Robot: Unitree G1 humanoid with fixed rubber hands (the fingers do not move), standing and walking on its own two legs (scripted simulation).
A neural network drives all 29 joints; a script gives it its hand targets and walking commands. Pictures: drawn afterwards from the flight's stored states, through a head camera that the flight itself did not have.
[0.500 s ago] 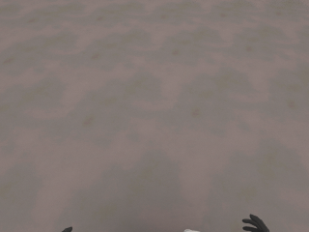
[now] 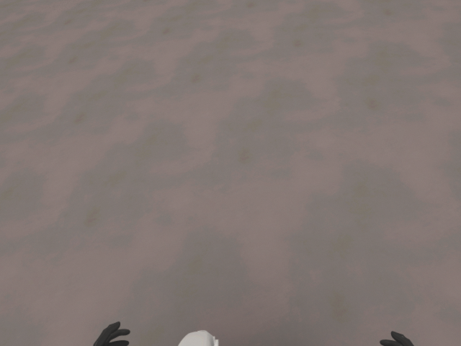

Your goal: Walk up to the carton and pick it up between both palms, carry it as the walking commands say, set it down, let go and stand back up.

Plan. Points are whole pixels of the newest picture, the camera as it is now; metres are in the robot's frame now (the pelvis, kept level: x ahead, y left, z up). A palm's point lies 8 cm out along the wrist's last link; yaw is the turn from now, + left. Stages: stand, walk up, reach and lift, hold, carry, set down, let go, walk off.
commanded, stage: walk up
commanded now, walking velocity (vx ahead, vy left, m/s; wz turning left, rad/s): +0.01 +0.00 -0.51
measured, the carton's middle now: out of the picture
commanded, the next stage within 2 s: none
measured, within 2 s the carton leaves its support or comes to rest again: neither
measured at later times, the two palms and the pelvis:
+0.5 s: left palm out of the picture +0.14 +0.28 -0.13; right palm out of the picture +0.04 -0.26 -0.10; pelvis +0.00 +0.03 +0.00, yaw -16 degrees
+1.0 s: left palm (161, 311) +0.20 +0.19 -0.11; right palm out of the picture -0.05 -0.28 -0.12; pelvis -0.02 +0.01 +0.00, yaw -29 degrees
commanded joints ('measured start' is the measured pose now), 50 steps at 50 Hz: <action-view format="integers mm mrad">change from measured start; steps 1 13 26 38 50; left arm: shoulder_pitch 61 77 -57 -17 -33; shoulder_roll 164 177 77 207 202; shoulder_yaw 45 42 -5 33 30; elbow -40 -5 -17 -1 21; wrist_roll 0 -2 -7 0 3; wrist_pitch -14 -6 30 4 5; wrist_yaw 7 9 -33 9 8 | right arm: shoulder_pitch -27 -27 72 50 -5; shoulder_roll -79 -57 -129 -60 -63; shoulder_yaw -13 2 -35 -21 7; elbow -59 -35 4 -33 -37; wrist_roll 1 12 -31 -15 11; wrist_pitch -6 -35 -67 -31 -28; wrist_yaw -1 -27 -24 -10 -13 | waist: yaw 26 0 -50 0 9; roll -176 -164 168 -174 -213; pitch -108 -122 -53 -130 -97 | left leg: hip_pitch -78 246 415 -32 127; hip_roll -3 -77 192 39 -50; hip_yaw -26 -29 49 -20 39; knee -45 -500 -687 9 -309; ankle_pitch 15 -4 733 -153 -49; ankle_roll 4 34 207 -2 18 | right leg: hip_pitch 180 68 -157 178 52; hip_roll -237 -200 -60 -340 -250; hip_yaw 284 405 -93 176 283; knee -142 -120 380 -82 -173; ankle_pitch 302 278 -216 547 206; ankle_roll -80 -52 142 -93 -53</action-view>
